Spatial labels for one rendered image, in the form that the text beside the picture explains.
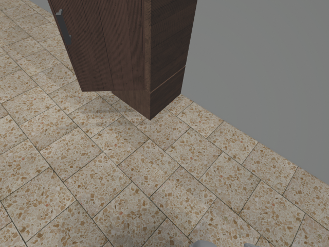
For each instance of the handle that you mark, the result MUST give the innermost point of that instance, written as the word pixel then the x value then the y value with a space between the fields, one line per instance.
pixel 63 27

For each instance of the cupboard door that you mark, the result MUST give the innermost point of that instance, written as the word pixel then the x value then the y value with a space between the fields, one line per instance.
pixel 107 50

